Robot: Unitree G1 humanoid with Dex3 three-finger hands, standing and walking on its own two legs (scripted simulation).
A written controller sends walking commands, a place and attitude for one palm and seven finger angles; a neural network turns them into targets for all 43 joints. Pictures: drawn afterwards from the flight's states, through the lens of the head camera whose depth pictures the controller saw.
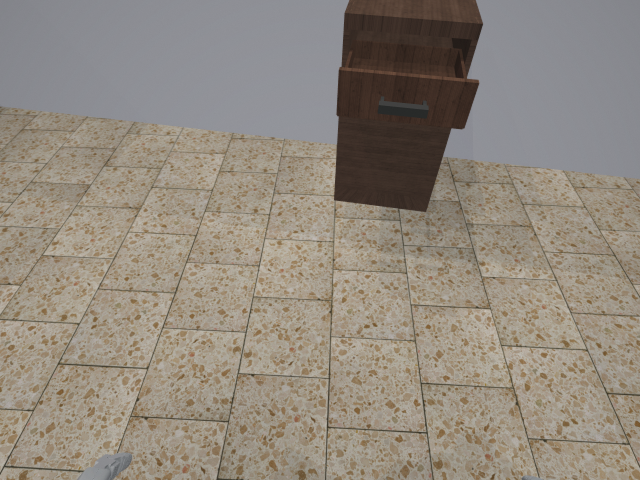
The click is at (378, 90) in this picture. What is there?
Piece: drawer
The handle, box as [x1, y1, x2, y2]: [378, 96, 428, 118]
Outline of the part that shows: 381,96 381,99 379,101 378,113 426,118 428,110 428,105 426,104 426,101 423,101 421,105 384,101 383,97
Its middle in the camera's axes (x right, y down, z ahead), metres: +0.23 -0.38 +1.10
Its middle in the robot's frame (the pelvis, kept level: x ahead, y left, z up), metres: +1.08 -0.19 -0.08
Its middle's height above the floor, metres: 0.69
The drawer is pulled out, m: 0.30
